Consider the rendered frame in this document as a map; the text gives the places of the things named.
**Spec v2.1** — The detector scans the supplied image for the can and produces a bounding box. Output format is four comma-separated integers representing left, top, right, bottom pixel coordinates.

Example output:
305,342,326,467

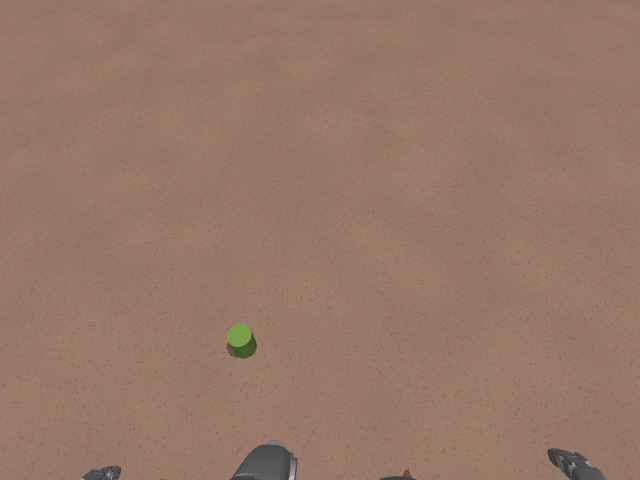
227,324,257,358

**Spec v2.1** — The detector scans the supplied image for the right robot hand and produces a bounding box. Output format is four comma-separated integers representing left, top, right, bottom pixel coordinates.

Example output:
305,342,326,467
548,448,608,480

